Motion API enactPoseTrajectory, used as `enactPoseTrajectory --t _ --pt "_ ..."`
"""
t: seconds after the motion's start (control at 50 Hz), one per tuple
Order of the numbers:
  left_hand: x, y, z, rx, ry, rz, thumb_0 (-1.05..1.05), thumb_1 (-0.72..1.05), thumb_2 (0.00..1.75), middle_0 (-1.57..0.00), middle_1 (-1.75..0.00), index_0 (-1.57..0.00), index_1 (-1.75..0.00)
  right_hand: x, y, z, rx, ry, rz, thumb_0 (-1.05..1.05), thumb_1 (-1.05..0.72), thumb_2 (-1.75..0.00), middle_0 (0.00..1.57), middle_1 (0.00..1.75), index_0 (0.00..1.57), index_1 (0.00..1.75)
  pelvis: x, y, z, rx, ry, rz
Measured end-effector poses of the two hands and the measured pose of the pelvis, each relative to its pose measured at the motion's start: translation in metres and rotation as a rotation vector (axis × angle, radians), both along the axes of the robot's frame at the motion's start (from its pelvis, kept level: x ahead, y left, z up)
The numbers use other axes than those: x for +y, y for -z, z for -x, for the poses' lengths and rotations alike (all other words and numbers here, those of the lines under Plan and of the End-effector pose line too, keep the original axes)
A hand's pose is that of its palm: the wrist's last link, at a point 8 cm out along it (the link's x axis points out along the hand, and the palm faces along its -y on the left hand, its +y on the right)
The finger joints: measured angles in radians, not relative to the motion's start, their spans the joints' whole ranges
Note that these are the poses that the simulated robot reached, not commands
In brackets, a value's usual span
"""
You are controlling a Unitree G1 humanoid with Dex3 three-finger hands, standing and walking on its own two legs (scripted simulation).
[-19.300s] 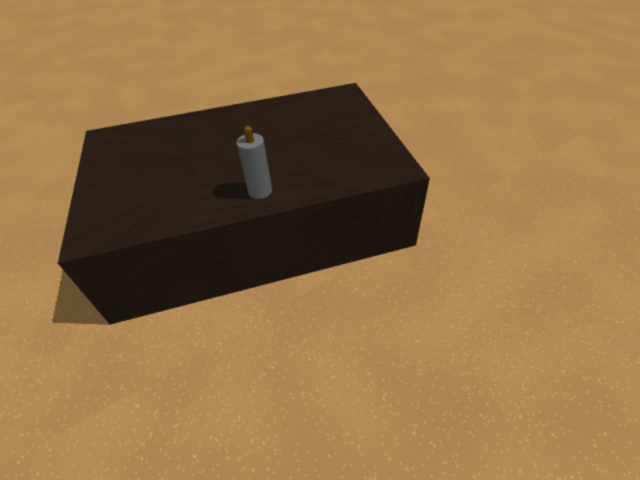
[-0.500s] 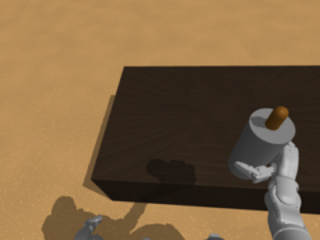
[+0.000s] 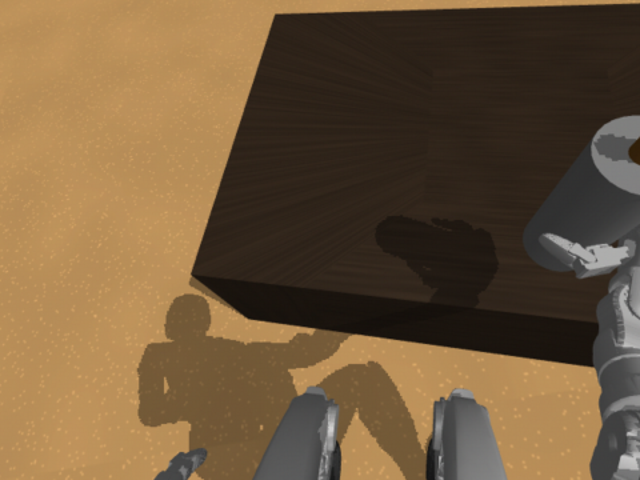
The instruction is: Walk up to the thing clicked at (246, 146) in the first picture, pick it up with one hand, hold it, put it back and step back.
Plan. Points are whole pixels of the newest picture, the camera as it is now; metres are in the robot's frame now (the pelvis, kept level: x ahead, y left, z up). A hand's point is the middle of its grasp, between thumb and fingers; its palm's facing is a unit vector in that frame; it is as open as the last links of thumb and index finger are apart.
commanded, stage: crouch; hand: right
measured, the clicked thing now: (602, 196) +0.45 -0.24 +0.04
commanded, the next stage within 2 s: lower in 0.48 s
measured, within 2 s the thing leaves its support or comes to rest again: rests again in 1.32 s
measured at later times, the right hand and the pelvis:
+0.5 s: hand (584, 215) +0.48 -0.27 -0.07, palm faces +0.35 +0.93 -0.02, open 11.6 cm; pelvis -0.01 +0.00 -0.05, yaw +2 degrees
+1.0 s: hand (564, 236) +0.49 -0.27 -0.15, palm faces +0.35 +0.94 -0.03, open 11.6 cm; pelvis -0.02 -0.01 -0.12, yaw +3 degrees
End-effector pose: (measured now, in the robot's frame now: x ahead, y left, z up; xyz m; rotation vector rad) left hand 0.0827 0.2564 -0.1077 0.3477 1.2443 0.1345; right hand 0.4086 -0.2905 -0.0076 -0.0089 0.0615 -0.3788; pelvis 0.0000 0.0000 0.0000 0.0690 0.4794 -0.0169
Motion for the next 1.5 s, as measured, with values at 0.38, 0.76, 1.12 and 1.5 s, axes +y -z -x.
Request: enactPoseTrajectory --t 0.38,0.76,1.12,1.5 --pt "0.005 0.037 0.012 0.052 0.006 -0.039 0.01 0.88 0.91 -0.2 -0.3 -0.2 -0.31 -0.017 0.044 -0.026 -0.003 -0.007 -0.001 -0.03 0.61 -0.97 0.62 1.05 0.68 1.09 -0.001 0.042 0.007 0.076 -0.004 -0.027" --pt "0.003 0.07 0.02 0.082 -0.006 -0.048 0.01 0.88 0.92 -0.2 -0.3 -0.2 -0.31 -0.024 0.084 -0.039 0.012 -0.008 -0.013 -0.03 0.61 -0.97 0.61 1.05 0.68 1.09 -0.004 0.077 0.011 0.116 -0.02 -0.04" --pt "0.007 0.128 0.047 0.161 -0.025 -0.056 0.01 0.88 0.92 -0.2 -0.31 -0.2 -0.32 -0.026 0.144 -0.046 0.009 0.0 0.002 -0.03 0.61 -0.97 0.61 1.05 0.67 1.09 -0.005 0.133 0.024 0.136 -0.033 -0.042" --pt "0.023 0.16 0.057 0.182 -0.034 -0.064 0.01 0.89 0.9 -0.2 -0.3 -0.21 -0.31 -0.03 0.159 -0.052 -0.009 -0.006 0.003 -0.03 0.61 -0.97 0.61 1.05 0.67 1.09 0.002 0.166 0.028 0.144 -0.046 -0.028"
